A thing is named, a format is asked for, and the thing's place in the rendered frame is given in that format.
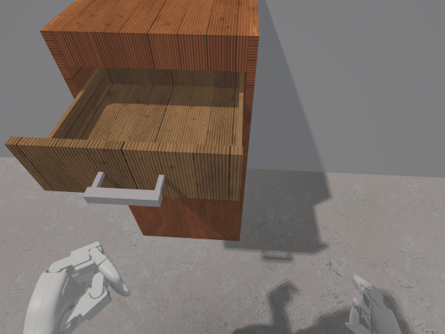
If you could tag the handle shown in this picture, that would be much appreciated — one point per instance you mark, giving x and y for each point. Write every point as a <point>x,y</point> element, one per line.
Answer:
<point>113,196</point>

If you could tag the cabinet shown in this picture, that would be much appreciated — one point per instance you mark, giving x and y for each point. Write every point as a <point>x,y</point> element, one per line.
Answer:
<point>213,35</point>

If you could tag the drawer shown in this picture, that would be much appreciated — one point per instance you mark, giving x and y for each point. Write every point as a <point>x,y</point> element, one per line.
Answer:
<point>135,124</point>

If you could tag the right robot hand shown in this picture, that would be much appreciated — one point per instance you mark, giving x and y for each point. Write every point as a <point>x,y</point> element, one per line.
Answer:
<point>377,318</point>

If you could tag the left robot hand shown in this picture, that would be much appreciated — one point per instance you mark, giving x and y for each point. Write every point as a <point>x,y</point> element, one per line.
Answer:
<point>56,291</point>

